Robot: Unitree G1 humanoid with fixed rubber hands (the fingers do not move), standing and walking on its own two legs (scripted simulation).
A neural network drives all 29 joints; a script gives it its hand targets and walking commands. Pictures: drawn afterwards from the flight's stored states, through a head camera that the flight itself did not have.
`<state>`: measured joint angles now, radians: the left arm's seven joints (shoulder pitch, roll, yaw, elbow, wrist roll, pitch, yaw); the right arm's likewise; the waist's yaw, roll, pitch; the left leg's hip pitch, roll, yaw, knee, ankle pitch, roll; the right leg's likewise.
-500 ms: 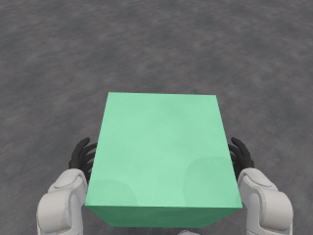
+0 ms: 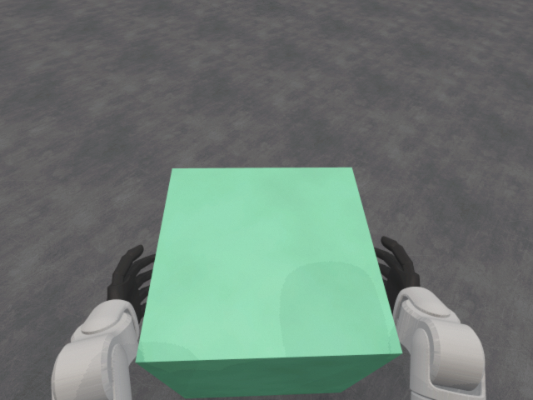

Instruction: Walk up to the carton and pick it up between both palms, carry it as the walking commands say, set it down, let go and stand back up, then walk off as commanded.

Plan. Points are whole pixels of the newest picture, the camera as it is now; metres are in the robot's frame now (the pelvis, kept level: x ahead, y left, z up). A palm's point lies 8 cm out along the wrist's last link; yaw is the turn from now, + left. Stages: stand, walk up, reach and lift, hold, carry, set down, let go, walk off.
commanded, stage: carry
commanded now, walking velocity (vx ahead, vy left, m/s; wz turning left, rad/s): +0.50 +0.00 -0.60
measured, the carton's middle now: (263, 290) +0.30 +0.01 -0.01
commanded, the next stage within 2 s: none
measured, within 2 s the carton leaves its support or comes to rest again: neither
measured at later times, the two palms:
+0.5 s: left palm (234, 154) +0.57 +0.07 +0.05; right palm (415, 181) +0.49 -0.28 +0.05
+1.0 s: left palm (301, 65) +0.90 -0.10 +0.09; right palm (437, 111) +0.67 -0.38 +0.10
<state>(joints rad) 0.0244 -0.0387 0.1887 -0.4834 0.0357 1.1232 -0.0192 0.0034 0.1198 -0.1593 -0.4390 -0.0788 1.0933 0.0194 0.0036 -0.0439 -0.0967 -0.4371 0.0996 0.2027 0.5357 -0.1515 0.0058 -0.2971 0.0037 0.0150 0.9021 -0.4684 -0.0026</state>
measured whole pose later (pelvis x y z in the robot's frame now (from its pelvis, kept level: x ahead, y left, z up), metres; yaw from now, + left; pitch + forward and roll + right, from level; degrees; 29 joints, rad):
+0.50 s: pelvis +0.30 -0.05 +0.00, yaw -14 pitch +5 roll -2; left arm 0.00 -0.12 0.18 -0.43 0.09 1.13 0.00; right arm -0.02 0.05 -0.20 -0.39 -0.03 1.13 0.03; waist 0.01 0.03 -0.01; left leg -0.43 0.13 0.05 1.20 -0.47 -0.07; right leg -0.39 0.06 -0.17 0.51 -0.21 -0.11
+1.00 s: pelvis +0.59 -0.09 +0.02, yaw -37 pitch +5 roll -1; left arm -0.03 -0.06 0.19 -0.43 0.05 1.16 -0.02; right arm 0.01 0.11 -0.18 -0.45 -0.07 1.13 0.00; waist -0.04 -0.02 -0.08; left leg -0.19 0.13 0.34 0.36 -0.23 -0.01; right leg -0.57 -0.07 -0.11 0.90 -0.29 -0.01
